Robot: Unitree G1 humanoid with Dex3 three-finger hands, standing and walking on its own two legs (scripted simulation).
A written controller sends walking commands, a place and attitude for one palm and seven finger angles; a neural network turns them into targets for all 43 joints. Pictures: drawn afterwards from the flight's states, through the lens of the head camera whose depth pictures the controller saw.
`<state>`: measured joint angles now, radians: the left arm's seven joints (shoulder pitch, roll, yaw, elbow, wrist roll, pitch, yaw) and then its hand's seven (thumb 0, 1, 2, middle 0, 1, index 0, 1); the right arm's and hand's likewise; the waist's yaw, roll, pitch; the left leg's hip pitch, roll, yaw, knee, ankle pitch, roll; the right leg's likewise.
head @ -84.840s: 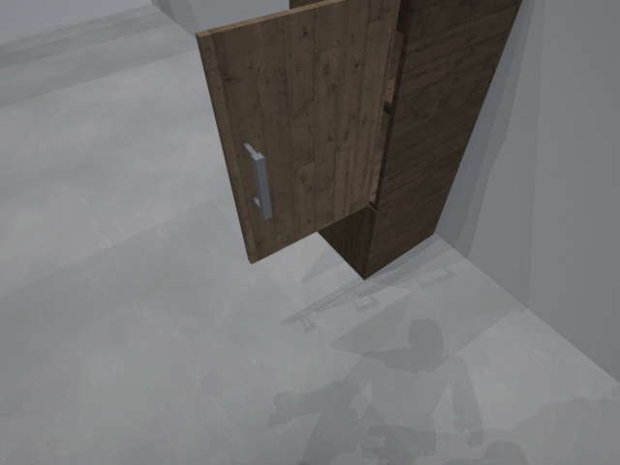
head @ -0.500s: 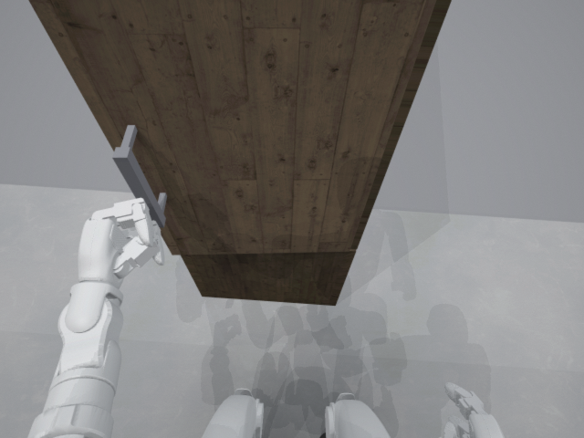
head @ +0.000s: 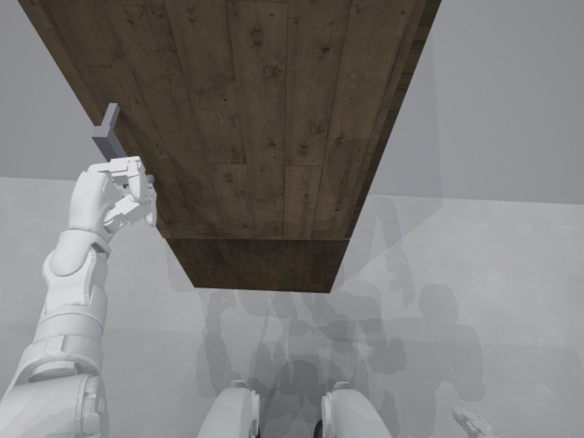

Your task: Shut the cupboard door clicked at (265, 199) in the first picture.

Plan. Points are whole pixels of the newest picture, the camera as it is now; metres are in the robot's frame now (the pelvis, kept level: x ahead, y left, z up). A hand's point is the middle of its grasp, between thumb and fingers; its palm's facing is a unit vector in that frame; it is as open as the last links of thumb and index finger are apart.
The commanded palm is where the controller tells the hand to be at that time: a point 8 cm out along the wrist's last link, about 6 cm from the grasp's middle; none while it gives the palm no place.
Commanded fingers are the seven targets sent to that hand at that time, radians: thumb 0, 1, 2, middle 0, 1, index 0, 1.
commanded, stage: push the door shut along its arc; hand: left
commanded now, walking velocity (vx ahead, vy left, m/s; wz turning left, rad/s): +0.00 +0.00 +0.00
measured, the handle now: (130, 162) +0.48 +0.24 +0.05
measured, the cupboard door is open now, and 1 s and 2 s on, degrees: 2 0 0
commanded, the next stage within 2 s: pull the fist back off the door in 0.38 s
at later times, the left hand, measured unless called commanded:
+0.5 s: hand (145, 194) +0.43 +0.21 +0.05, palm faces -0.17 -0.98 -0.03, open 3.3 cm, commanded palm +0.46 +0.24 +0.05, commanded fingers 0.00 0.90 0.90 -1.30 -1.50 -1.30 -1.50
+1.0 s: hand (167, 193) +0.43 +0.18 +0.05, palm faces +0.05 -1.00 -0.02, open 3.1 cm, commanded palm +0.39 +0.23 +0.05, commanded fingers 0.00 0.90 0.90 -1.30 -1.50 -1.30 -1.50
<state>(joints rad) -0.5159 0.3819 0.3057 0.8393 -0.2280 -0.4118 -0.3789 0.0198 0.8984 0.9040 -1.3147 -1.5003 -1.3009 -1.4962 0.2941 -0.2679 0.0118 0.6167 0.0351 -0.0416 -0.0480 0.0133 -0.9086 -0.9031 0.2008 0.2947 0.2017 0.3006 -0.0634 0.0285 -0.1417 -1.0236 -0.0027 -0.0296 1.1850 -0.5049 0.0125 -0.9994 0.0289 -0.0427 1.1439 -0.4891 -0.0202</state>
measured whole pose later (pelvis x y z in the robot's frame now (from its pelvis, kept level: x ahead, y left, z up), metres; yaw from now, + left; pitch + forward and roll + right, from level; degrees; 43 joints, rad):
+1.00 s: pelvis -0.03 +0.00 -0.01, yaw -1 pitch +20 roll -2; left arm -0.68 0.37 0.32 1.01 -0.14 -0.46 -0.16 0.02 0.90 0.90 -1.32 -1.50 -1.31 -1.50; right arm 0.37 -0.27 0.03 0.64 0.01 -0.04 -0.02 0.01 -0.91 -0.90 0.20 0.29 0.20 0.30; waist -0.13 0.03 -0.14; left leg -1.11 0.00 -0.02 1.21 -0.45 0.01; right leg -1.09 0.03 -0.04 1.17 -0.43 -0.02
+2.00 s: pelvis +0.02 +0.00 +0.05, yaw +1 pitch +8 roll -1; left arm 0.12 0.27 0.23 0.11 -0.29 -0.25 -0.23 0.02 0.90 0.90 -1.28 -1.47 -1.27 -1.47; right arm 0.27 -0.26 0.03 0.53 0.05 -0.07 -0.07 0.02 -0.91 -0.90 0.20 0.29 0.20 0.30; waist -0.01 0.04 -0.12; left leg -0.61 -0.01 -0.03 0.90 -0.43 0.01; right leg -0.58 0.03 -0.04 0.86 -0.42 -0.02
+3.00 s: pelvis +0.04 +0.00 +0.10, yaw +1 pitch -4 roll +0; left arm 0.46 0.32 0.33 -0.36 -0.07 -0.04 0.10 0.02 0.89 0.90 -0.22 -0.32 -0.22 -0.31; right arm 0.21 -0.23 0.03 0.64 0.01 -0.09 -0.08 0.02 -0.91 -0.90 0.20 0.29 0.20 0.30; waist 0.06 0.07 0.00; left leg -0.12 -0.02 -0.02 0.45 -0.26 0.01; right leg -0.12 0.01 -0.02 0.44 -0.27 -0.02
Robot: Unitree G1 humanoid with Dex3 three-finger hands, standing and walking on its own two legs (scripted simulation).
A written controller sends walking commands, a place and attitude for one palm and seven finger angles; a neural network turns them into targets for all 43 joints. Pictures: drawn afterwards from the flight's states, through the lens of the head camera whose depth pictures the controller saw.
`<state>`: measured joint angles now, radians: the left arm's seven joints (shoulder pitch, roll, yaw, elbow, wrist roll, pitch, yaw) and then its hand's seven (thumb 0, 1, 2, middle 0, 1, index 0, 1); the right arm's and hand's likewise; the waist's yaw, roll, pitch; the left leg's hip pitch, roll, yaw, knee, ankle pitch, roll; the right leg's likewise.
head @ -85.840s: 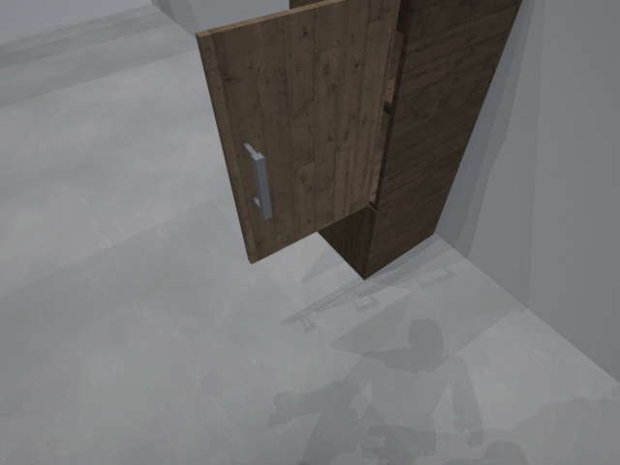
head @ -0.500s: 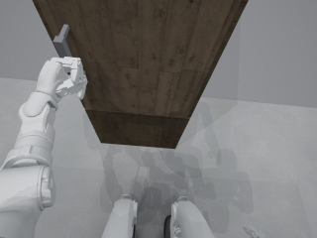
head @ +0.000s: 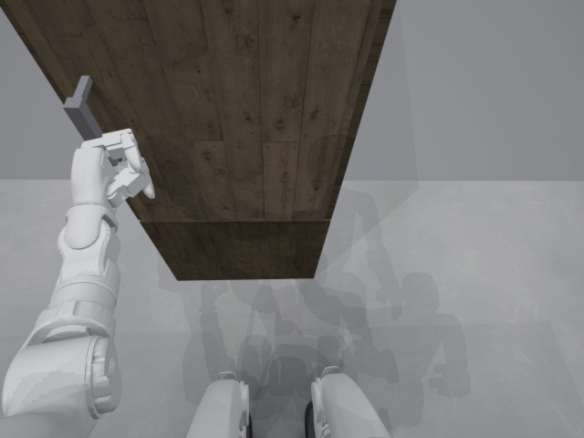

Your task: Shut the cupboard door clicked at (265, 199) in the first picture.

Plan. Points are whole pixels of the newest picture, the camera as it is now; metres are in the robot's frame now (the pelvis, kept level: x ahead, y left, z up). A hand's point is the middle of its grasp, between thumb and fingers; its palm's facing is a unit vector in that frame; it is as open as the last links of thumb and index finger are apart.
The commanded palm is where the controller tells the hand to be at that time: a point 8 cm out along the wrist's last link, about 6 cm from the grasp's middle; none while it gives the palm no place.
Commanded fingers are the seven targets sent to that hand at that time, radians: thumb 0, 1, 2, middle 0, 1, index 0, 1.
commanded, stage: pull the fist back off the door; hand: left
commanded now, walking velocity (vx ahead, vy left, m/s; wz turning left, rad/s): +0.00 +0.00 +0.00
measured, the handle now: (104, 138) +0.53 +0.25 +0.06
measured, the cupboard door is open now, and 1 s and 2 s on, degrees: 0 0 0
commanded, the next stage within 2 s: draw the hand back to the body in 0.36 s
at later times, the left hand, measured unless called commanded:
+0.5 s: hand (134, 214) +0.40 +0.19 +0.06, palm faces +0.06 -1.00 +0.00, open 3.1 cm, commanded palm +0.36 +0.24 +0.07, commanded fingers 0.00 0.90 0.90 -1.30 -1.50 -1.30 -1.50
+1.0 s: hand (62, 229) +0.33 +0.21 +0.15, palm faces +0.07 -1.00 -0.05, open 3.1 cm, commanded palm +0.29 +0.27 +0.16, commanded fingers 0.00 0.90 0.90 -1.11 -1.29 -1.11 -1.29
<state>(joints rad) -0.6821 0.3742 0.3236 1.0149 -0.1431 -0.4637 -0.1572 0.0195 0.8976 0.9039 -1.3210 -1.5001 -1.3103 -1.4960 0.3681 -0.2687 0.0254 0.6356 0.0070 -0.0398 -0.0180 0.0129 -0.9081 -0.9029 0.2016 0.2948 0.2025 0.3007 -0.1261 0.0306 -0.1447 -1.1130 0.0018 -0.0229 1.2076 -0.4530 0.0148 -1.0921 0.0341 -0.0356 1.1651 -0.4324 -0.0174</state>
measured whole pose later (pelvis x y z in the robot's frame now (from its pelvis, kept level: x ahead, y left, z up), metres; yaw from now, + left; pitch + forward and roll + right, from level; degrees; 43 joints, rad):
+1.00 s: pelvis +0.05 +0.00 +0.06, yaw +2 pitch +8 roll -1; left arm 0.12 0.27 0.23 0.11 -0.29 -0.25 -0.23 0.02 0.90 0.90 -1.28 -1.47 -1.27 -1.47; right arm 0.27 -0.26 0.03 0.53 0.05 -0.07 -0.07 0.02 -0.91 -0.90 0.20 0.29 0.20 0.30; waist -0.01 0.04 -0.12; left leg -0.61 -0.01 -0.03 0.90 -0.43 0.01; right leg -0.58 0.03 -0.04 0.86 -0.42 -0.02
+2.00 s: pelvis +0.08 +0.00 +0.11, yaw +2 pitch -4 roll +0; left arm 0.46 0.32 0.33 -0.36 -0.07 -0.04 0.10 0.02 0.89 0.90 -0.22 -0.32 -0.22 -0.31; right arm 0.21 -0.23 0.03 0.64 0.01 -0.09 -0.08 0.02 -0.91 -0.90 0.20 0.29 0.20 0.30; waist 0.06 0.07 0.00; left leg -0.12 -0.02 -0.02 0.45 -0.26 0.01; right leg -0.12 0.01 -0.02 0.44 -0.27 -0.02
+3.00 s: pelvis -0.02 +0.01 +0.09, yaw +4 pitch +0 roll -2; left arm 0.51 0.38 0.43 -0.50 -0.01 -0.22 0.16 0.02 0.88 0.90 -0.21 -0.30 -0.21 -0.30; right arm 0.26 -0.23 0.00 0.59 0.00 -0.04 -0.08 0.02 -0.91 -0.90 0.20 0.30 0.20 0.30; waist 0.00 0.01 -0.02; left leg -0.45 -0.01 -0.02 0.67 -0.30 0.04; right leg -0.39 0.02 -0.03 0.56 -0.18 0.00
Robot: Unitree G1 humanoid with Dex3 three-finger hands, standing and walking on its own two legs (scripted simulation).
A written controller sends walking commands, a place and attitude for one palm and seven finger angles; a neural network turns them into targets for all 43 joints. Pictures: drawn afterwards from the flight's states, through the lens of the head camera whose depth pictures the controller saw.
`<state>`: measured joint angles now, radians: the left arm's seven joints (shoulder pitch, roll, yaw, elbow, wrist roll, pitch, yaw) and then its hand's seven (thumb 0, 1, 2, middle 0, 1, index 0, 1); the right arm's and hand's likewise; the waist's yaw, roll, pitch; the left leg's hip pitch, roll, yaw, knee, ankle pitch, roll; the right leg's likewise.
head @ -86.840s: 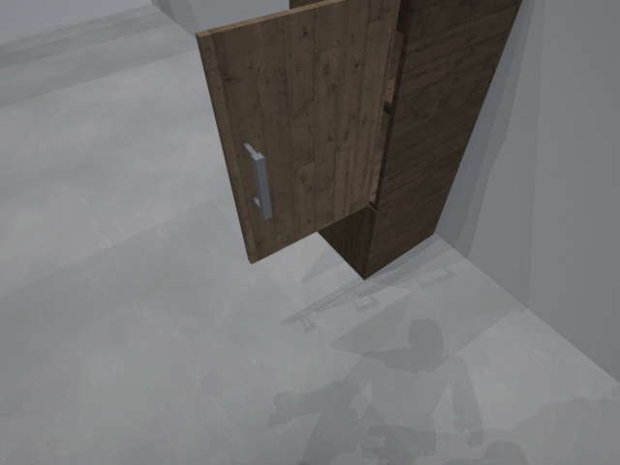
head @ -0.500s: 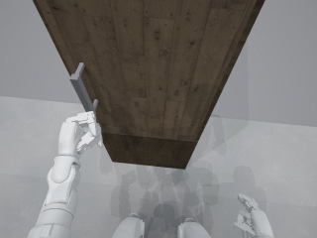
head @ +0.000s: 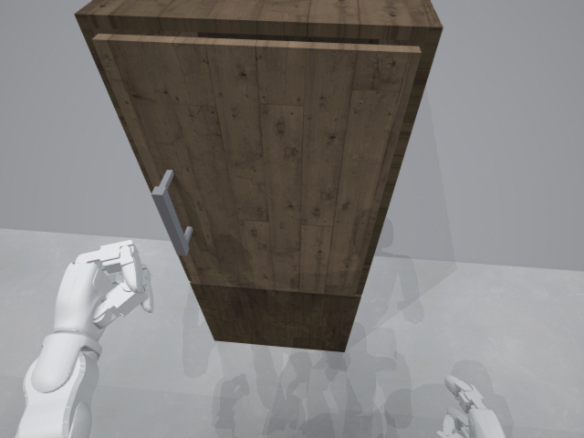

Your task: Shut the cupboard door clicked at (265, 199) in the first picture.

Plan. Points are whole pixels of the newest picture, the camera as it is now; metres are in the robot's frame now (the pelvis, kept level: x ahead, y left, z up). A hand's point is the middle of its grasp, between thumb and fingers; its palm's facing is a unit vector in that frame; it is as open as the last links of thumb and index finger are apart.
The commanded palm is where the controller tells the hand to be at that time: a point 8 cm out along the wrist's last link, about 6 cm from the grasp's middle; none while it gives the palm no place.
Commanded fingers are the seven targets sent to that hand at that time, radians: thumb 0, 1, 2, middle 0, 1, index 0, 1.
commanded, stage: draw the hand back to the body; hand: left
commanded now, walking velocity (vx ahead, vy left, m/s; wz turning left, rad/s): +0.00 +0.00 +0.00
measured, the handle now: (175, 215) +0.48 +0.24 +0.00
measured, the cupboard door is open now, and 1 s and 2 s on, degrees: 0 0 0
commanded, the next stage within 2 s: step back with the hand held close in 1.06 s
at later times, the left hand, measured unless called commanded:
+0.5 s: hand (40, 287) +0.23 +0.26 +0.18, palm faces +0.40 -0.84 -0.37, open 4.7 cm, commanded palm +0.18 +0.30 +0.19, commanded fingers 0.00 0.90 0.90 -0.42 -0.54 -0.42 -0.54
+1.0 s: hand (16, 298) +0.21 +0.26 +0.19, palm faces +0.45 -0.80 -0.39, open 7.4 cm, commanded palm +0.16 +0.30 +0.22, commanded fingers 0.00 0.90 0.90 -0.20 -0.30 -0.20 -0.30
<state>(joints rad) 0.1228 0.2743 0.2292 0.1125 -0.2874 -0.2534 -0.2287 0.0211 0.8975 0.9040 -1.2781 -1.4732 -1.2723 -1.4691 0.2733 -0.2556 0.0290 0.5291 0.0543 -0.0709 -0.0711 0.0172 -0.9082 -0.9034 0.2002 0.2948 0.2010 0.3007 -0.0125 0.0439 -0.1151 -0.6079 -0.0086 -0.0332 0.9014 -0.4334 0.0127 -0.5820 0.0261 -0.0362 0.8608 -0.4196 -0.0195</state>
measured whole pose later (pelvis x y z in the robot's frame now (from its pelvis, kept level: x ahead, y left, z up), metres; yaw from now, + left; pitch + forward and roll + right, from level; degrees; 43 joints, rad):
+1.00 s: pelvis +0.02 +0.00 +0.05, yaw +0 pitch -4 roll +0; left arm 0.46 0.32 0.33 -0.36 -0.07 -0.04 0.10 0.02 0.89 0.90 -0.22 -0.32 -0.22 -0.31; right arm 0.21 -0.23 0.03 0.64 0.01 -0.09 -0.08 0.02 -0.91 -0.90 0.20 0.29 0.20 0.30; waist 0.06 0.07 0.00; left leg -0.12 -0.02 -0.02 0.45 -0.26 0.01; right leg -0.12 0.01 -0.02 0.44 -0.27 -0.02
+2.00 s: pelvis -0.07 +0.01 +0.03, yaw +2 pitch +0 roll -2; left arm 0.51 0.38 0.43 -0.50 -0.01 -0.22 0.16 0.02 0.88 0.90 -0.21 -0.30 -0.21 -0.30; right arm 0.26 -0.23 0.00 0.59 0.00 -0.04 -0.08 0.02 -0.91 -0.90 0.20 0.30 0.20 0.30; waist 0.00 0.01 -0.02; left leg -0.45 -0.01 -0.02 0.67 -0.30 0.04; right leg -0.39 0.02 -0.03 0.56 -0.18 0.00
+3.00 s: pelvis -0.22 +0.03 +0.04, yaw -4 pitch +2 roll -3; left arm 0.60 0.42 0.41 -0.64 -0.06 -0.19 0.13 0.02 0.89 0.90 -0.20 -0.30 -0.20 -0.30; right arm 0.28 -0.11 0.05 0.61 -0.02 -0.17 -0.03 0.02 -0.91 -0.90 0.20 0.29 0.20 0.30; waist -0.08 -0.09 0.02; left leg -0.40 0.03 -0.03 0.42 -0.06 0.01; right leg -0.25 0.07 -0.02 0.58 -0.40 0.00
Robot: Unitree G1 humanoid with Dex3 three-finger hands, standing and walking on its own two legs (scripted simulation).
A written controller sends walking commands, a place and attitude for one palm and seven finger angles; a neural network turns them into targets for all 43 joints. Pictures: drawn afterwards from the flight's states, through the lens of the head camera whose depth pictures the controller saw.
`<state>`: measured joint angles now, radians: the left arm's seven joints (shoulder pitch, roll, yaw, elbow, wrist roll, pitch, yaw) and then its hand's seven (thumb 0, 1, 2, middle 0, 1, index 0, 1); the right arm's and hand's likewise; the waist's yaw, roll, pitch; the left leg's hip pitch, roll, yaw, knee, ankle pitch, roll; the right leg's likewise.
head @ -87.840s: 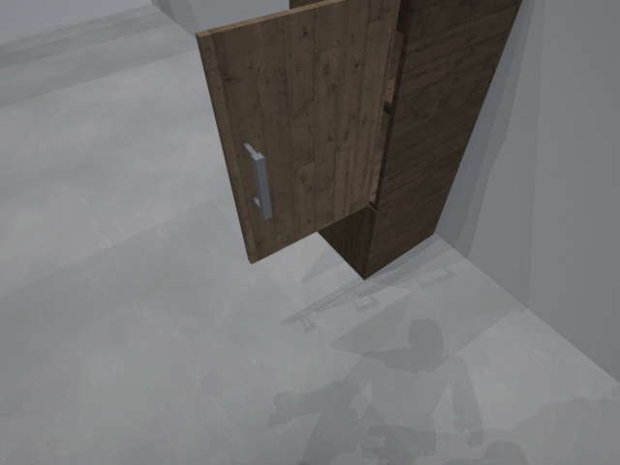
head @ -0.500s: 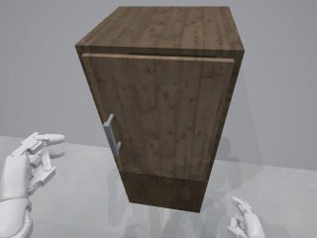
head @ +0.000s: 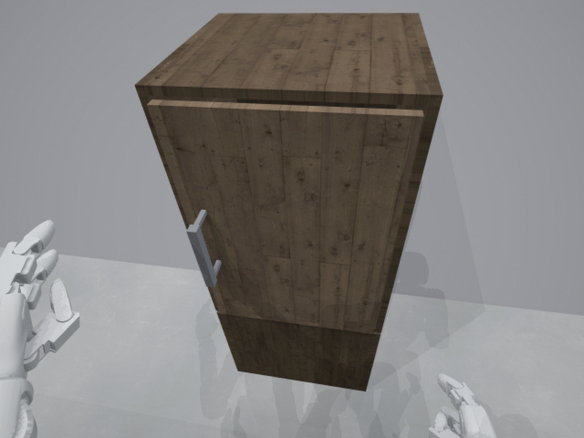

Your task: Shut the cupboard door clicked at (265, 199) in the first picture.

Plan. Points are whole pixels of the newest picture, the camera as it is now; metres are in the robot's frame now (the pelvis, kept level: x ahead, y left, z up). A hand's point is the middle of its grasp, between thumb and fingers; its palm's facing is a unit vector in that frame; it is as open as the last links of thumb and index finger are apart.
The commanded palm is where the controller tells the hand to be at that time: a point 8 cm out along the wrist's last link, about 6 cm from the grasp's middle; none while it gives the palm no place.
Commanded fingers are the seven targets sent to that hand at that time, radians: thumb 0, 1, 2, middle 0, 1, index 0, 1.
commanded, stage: draw the hand back to the body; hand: left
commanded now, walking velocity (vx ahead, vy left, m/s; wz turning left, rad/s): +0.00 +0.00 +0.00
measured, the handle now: (206, 250) +0.46 +0.24 -0.05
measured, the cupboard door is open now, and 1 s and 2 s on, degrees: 0 0 0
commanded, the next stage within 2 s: step back with the hand held close in 0.06 s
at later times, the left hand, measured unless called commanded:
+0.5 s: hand (54, 320) +0.18 +0.28 +0.15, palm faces +0.38 -0.78 -0.50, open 7.5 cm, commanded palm +0.13 +0.32 +0.17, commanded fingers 0.00 0.90 0.90 -0.20 -0.30 -0.20 -0.30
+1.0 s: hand out of the picture +0.10 +0.28 +0.16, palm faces +0.49 -0.76 -0.43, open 7.5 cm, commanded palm +0.04 +0.32 +0.17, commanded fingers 0.00 0.90 0.90 -0.20 -0.30 -0.20 -0.30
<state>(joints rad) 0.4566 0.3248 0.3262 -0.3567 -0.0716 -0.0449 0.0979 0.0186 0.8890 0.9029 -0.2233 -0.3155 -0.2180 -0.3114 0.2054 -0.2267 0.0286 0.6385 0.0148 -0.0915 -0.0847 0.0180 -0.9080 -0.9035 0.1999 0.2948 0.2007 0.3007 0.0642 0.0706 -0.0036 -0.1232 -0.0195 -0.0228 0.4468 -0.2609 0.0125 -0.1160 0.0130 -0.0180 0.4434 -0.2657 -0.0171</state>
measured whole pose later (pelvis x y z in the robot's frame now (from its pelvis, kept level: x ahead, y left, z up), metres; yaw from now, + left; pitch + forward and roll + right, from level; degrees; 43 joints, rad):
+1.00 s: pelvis -0.09 +0.01 -0.02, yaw +2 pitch +0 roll -2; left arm 0.51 0.38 0.43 -0.50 -0.01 -0.22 0.16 0.02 0.88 0.90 -0.21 -0.30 -0.21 -0.30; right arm 0.26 -0.23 0.00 0.59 0.00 -0.04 -0.08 0.02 -0.91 -0.90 0.20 0.30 0.20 0.30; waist 0.00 0.01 -0.02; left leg -0.45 -0.01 -0.02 0.67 -0.30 0.04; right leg -0.39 0.02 -0.03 0.56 -0.18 0.00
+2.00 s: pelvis -0.24 +0.03 +0.00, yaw -4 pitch +2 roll -3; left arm 0.60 0.42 0.41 -0.64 -0.06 -0.19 0.13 0.02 0.89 0.90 -0.20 -0.30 -0.20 -0.30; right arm 0.28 -0.11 0.05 0.61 -0.02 -0.17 -0.03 0.02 -0.91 -0.90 0.20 0.29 0.20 0.30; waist -0.08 -0.09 0.02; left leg -0.40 0.03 -0.03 0.42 -0.06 0.01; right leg -0.25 0.07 -0.02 0.58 -0.40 0.00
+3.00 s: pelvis -0.25 +0.06 -0.02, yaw +0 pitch -2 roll -2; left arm 0.38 0.20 0.01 0.92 0.02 0.08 0.01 0.01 0.98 0.90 -0.21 -0.30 -0.20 -0.30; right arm 0.32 -0.20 0.01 0.96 -0.04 0.05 -0.01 0.01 -0.91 -0.90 0.20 0.29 0.20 0.30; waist -0.02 -0.08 0.05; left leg -0.40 0.02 -0.01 0.64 -0.21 0.01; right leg -0.18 -0.01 -0.11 0.62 -0.41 -0.01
